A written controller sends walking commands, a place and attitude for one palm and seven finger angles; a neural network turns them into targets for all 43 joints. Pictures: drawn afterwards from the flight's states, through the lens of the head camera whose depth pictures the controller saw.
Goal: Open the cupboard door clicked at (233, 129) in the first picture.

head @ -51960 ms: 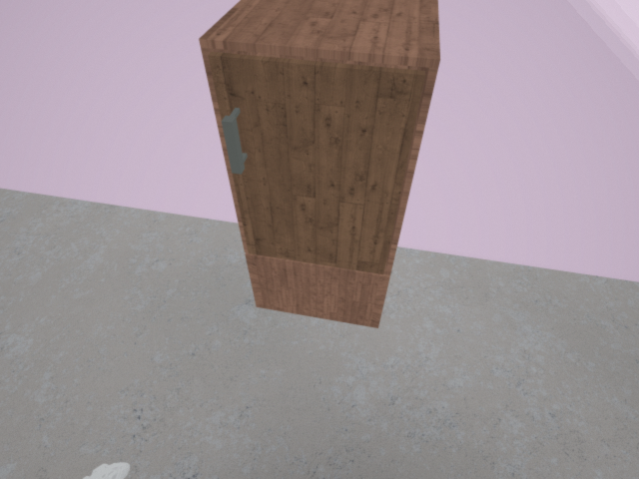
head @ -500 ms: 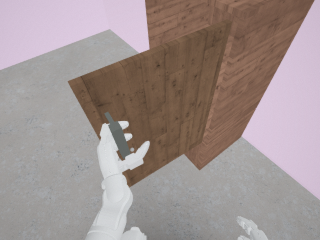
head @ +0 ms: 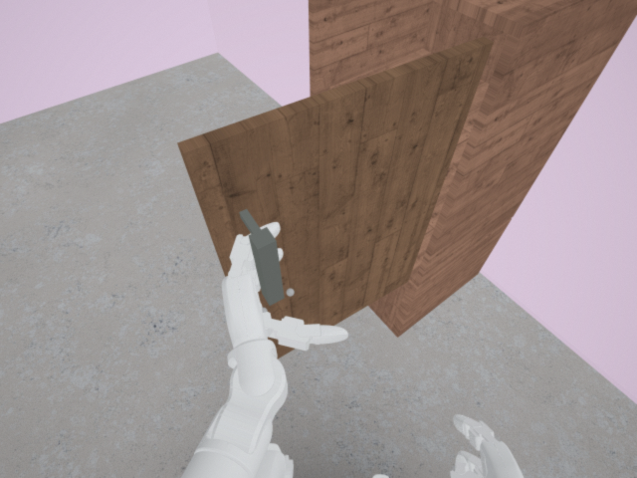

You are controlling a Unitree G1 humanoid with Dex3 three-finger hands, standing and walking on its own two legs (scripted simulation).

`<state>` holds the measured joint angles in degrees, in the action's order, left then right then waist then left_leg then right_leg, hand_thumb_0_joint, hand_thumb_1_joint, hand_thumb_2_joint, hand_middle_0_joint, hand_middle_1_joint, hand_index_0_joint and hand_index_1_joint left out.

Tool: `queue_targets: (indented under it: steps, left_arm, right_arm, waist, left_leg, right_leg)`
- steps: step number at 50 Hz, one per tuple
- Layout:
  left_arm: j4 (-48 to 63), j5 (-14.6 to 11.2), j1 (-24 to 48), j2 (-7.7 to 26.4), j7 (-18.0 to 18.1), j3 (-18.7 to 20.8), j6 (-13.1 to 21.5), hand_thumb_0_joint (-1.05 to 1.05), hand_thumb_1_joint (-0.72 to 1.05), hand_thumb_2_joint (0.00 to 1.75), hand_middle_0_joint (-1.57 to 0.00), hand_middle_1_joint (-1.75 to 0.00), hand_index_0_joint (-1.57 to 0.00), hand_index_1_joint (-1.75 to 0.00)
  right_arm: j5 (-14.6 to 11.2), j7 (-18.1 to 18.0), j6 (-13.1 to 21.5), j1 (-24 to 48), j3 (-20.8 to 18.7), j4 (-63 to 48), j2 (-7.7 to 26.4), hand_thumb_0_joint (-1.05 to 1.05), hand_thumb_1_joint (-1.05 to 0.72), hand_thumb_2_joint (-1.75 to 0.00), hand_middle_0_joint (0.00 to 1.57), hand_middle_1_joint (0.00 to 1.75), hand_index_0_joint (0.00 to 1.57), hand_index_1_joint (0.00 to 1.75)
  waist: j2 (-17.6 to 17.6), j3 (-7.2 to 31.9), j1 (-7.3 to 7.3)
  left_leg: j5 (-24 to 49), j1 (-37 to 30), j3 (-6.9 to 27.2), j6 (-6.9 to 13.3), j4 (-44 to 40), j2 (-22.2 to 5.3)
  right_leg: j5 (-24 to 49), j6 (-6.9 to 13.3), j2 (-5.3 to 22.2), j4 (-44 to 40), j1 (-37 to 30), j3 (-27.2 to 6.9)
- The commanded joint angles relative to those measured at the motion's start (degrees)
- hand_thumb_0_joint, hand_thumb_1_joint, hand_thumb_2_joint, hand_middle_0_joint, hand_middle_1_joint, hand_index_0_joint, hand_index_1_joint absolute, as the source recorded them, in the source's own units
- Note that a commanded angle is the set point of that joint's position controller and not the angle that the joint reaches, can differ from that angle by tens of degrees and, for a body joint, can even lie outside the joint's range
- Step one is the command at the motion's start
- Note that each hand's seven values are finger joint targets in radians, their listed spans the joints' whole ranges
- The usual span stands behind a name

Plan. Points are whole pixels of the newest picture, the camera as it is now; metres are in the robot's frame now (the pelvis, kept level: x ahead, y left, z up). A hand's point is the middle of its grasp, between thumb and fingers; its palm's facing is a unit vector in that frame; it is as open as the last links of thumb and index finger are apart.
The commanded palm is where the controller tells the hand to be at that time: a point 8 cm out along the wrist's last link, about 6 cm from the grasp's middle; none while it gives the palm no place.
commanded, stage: slide the hand sideways off the handle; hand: left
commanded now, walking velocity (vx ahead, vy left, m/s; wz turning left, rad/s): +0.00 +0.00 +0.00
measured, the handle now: (260, 258) +0.37 +0.09 +0.07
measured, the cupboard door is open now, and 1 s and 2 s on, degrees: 85 89 89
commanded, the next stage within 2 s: draw the hand back to the body in 1.26 s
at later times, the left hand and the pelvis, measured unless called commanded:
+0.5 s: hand (290, 328) +0.28 +0.05 +0.06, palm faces -0.14 -0.99 +0.03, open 16.0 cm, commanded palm +0.26 +0.11 +0.06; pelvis -0.01 +0.02 +0.00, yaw -1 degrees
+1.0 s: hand (244, 360) +0.25 +0.10 +0.05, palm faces -0.10 -0.99 -0.03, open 16.1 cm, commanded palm +0.22 +0.17 +0.06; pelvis +0.00 -0.01 +0.00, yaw -1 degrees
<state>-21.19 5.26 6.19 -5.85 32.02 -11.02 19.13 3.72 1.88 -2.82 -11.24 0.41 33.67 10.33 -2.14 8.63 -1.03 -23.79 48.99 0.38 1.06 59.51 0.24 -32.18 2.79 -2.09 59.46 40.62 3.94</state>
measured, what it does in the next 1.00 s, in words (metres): stands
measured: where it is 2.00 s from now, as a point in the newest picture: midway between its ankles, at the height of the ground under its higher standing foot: outside the picture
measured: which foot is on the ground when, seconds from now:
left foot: down 0.00-1.00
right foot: down 0.00-1.00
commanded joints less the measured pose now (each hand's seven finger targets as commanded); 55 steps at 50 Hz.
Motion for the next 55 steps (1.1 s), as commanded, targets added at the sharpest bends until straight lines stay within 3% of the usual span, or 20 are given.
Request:
queue_targets:
  steps: [1,3,4,6,7,8,10,12,14,16,20,22,26,27,33,37,42,49,53,55]
  left_arm:
    - [9.8,0.4,19.0,-5.0,2.4,-0.1,1.9,0.00,-0.50,0.30,-0.15,-0.30,-0.15,-0.30]
    - [9.5,0.5,20.4,-4.8,2.9,0.2,1.7,0.00,-0.50,0.30,-0.15,-0.30,-0.15,-0.30]
    - [10.0,7.2,17.4,1.0,-9.1,-12.2,3.9,0.00,-0.50,0.30,-0.15,-0.30,-0.15,-0.30]
    - [14.1,4.1,21.6,5.4,-19.3,-8.2,8.0,0.00,-0.50,0.30,-0.15,-0.30,-0.15,-0.30]
    - [15.1,2.9,21.1,5.7,-22.5,-8.6,8.6,0.00,-0.50,0.30,-0.15,-0.30,-0.15,-0.30]
    - [16.0,1.2,21.0,5.2,-26.0,-9.7,9.1,0.00,-0.50,0.30,-0.15,-0.30,-0.15,-0.30]
    - [14.5,-5.1,20.4,2.7,-31.1,-10.0,7.6,0.00,-0.50,0.30,-0.15,-0.30,-0.15,-0.30]
    - [14.5,-11.2,19.3,0.6,-31.9,-8.3,5.3,0.00,-0.50,0.30,-0.15,-0.30,-0.15,-0.30]
    - [14.0,-14.0,15.6,0.6,-30.1,-5.3,3.9,0.00,-0.50,0.30,-0.15,-0.30,-0.15,-0.30]
    - [14.3,-12.9,12.6,0.6,-27.7,-4.7,3.6,0.00,-0.50,0.30,-0.15,-0.30,-0.15,-0.30]
    - [16.0,-8.0,7.6,3.6,-24.0,-3.2,6.3,0.00,-0.50,0.30,-0.15,-0.30,-0.15,-0.30]
    - [17.4,-6.2,5.2,6.9,-23.2,-1.1,7.4,0.00,-0.50,0.30,-0.15,-0.30,-0.15,-0.30]
    - [21.7,-4.5,3.3,8.5,-23.0,-0.8,8.1,0.00,-0.50,0.30,-0.15,-0.30,-0.15,-0.30]
    - [22.2,-4.5,1.9,10.0,-23.2,0.7,7.7,0.00,-0.50,0.30,-0.15,-0.30,-0.15,-0.30]
    - [27.2,-7.9,-1.9,10.1,-25.9,0.5,5.2,0.00,-0.50,0.30,-0.15,-0.30,-0.15,-0.30]
    - [27.6,-10.3,-7.5,13.2,-28.1,4.7,4.8,0.00,-0.50,0.30,-0.15,-0.30,-0.15,-0.30]
    - [30.1,-11.8,-14.6,14.3,-31.0,6.5,6.0,0.00,-0.50,0.30,-0.15,-0.30,-0.15,-0.30]
    - [34.6,-14.1,-22.7,19.5,-34.9,12.5,7.3,0.00,-0.50,0.30,-0.15,-0.30,-0.15,-0.30]
    - [34.7,-16.4,-23.0,19.9,-37.9,13.5,7.3,0.00,-0.50,0.30,-0.15,-0.30,-0.15,-0.30]
    - [35.0,-17.3,-22.1,21.4,-39.3,15.2,7.8,0.00,-0.50,0.30,-0.15,-0.30,-0.15,-0.30]
  right_arm:
    - [0.0,-0.5,2.7,3.5,-2.1,-7.3,5.8,0.00,-0.90,-0.90,0.20,0.30,0.20,0.30]
    - [0.0,-0.6,2.8,3.6,-2.2,-7.1,5.9,0.00,-0.90,-0.90,0.20,0.30,0.20,0.30]
    - [-0.6,-0.2,2.1,-0.8,-2.6,-6.4,8.0,0.00,-0.90,-0.90,0.20,0.30,0.20,0.30]
    - [-1.4,-0.8,2.2,-1.2,-3.0,-8.1,7.7,0.00,-0.90,-0.90,0.20,0.30,0.20,0.30]
    - [-1.8,-0.9,2.3,-1.6,-3.0,-8.5,7.8,0.00,-0.90,-0.90,0.20,0.30,0.20,0.30]
    - [-2.4,-0.9,2.5,-1.1,-2.8,-9.1,7.9,0.00,-0.90,-0.90,0.20,0.30,0.20,0.30]
    - [-3.7,-1.3,3.0,-0.7,-2.2,-10.2,8.2,0.00,-0.90,-0.90,0.20,0.30,0.20,0.30]
    - [-4.6,-1.8,3.6,0.5,-1.8,-11.2,8.6,0.00,-0.90,-0.90,0.20,0.30,0.20,0.30]
    - [-4.7,-1.9,3.9,0.8,-1.7,-11.6,8.9,0.00,-0.90,-0.90,0.20,0.30,0.20,0.30]
    - [-4.4,-1.4,4.0,0.5,-1.8,-12.0,9.0,0.00,-0.90,-0.90,0.20,0.30,0.20,0.30]
    - [-3.3,0.1,3.9,0.3,-2.1,-13.1,8.9,0.00,-0.90,-0.90,0.20,0.30,0.20,0.30]
    - [-3.0,0.6,3.6,0.3,-2.3,-13.7,9.2,0.00,-0.90,-0.90,0.20,0.30,0.20,0.30]
    - [-2.8,1.0,2.7,1.3,-2.1,-15.0,8.7,0.00,-0.90,-0.90,0.20,0.30,0.20,0.30]
    - [-2.8,0.9,2.4,0.9,-2.2,-15.2,8.9,0.00,-0.90,-0.90,0.20,0.30,0.20,0.30]
    - [-3.8,-0.5,1.9,1.9,-1.6,-16.4,8.6,0.00,-0.90,-0.90,0.20,0.30,0.20,0.30]
    - [-4.0,-1.6,2.5,1.2,-1.4,-16.2,8.6,0.00,-0.90,-0.90,0.20,0.30,0.20,0.30]
    - [-4.0,-1.7,3.4,1.1,-1.5,-16.5,8.3,0.00,-0.90,-0.90,0.20,0.30,0.20,0.30]
    - [-4.0,-2.0,4.1,0.5,-1.9,-17.3,8.2,0.00,-0.90,-0.90,0.20,0.30,0.20,0.30]
    - [-4.3,-2.7,4.9,0.7,-1.8,-17.1,8.5,0.00,-0.90,-0.90,0.20,0.30,0.20,0.30]
    - [-4.3,-3.2,5.4,0.6,-2.0,-16.5,8.8,0.00,-0.90,-0.90,0.20,0.30,0.20,0.30]
  waist:
    - [4.4,14.0,-1.84]
    - [4.9,14.7,-1.80]
    - [6.5,12.7,-7.26]
    - [2.9,18.1,-4.70]
    - [1.1,19.2,-4.70]
    - [-0.9,18.8,-4.73]
    - [-0.6,15.4,-5.26]
    - [0.7,13.0,-4.45]
    - [3.4,11.5,-3.15]
    - [5.3,10.4,-2.55]
    - [5.5,9.7,-1.36]
    - [5.1,10.3,-0.46]
    - [1.0,11.7,-0.01]
    - [1.9,12.2,0.48]
    - [2.8,10.9,-0.38]
    - [5.2,10.2,-0.03]
    - [3.1,10.2,0.61]
    - [2.7,11.8,1.15]
    - [3.9,9.2,-0.18]
    - [3.9,10.0,-0.57]
  left_leg:
    - [8.2,-16.6,2.6,0.0,-6.5,-0.6]
    - [7.8,-16.5,2.8,0.0,-6.6,-0.6]
    - [8.2,-18.2,2.8,0.9,-5.6,-0.6]
    - [10.1,-20.0,3.1,1.1,-5.1,-0.2]
    - [11.0,-21.9,3.5,1.0,-5.3,-0.4]
    - [10.3,-23.6,3.8,0.7,-5.6,-0.4]
    - [6.3,-25.0,4.8,0.6,-7.5,-0.7]
    - [2.0,-25.1,5.6,0.2,-10.1,-0.9]
    - [0.6,-24.4,5.9,0.0,-11.8,-1.1]
    - [0.9,-22.9,6.0,0.0,-12.2,-1.2]
    - [2.4,-19.9,4.9,0.2,-10.5,-1.2]
    - [2.6,-18.2,4.5,0.2,-9.8,-1.0]
    - [2.3,-18.6,3.9,0.1,-8.8,-0.9]
    - [2.7,-18.2,3.8,0.2,-8.8,-0.7]
    - [3.7,-18.7,3.0,0.5,-9.0,-0.9]
    - [6.4,-17.3,2.3,0.7,-8.1,-0.6]
    - [9.5,-16.4,1.4,0.7,-6.7,-0.3]
    - [12.1,-14.0,0.6,0.6,-4.3,0.2]
    - [9.5,-10.7,0.8,0.6,-2.8,0.3]
    - [8.7,-9.4,0.8,0.5,-1.6,0.3]
  right_leg:
    - [14.1,-0.9,0.6,-10.5,1.8,-1.4]
    - [13.5,-0.9,0.5,-10.2,1.9,-1.3]
    - [16.9,-1.4,1.0,-10.6,4.2,-3.2]
    - [19.4,-0.6,1.5,-9.5,2.4,-3.6]
    - [19.6,-0.4,1.3,-9.1,2.7,-3.5]
    - [17.8,-0.4,1.3,-9.4,4.2,-3.3]
    - [13.3,-0.5,0.7,-11.2,5.4,-2.2]
    - [10.2,-0.6,0.1,-12.3,4.6,-1.2]
    - [9.5,-0.8,-0.1,-12.7,3.6,-0.2]
    - [9.5,-0.9,0.0,-11.9,3.5,0.3]
    - [9.5,-0.7,0.3,-9.7,4.4,-0.1]
    - [9.5,-0.4,0.3,-8.9,3.5,-0.6]
    - [9.3,-0.2,0.5,-8.1,4.4,-1.3]
    - [9.6,-0.1,0.4,-8.4,3.0,-1.5]
    - [11.1,-0.7,0.1,-10.2,1.0,-1.9]
    - [14.3,-1.0,-0.1,-10.9,-1.3,-2.3]
    - [19.0,-1.2,0.0,-9.8,-2.0,-2.9]
    - [26.7,-2.0,0.8,-8.9,-4.9,-4.9]
    - [26.5,-3.1,1.6,-10.0,-4.3,-6.8]
    - [25.9,-3.6,2.0,-10.2,-4.1,-8.0]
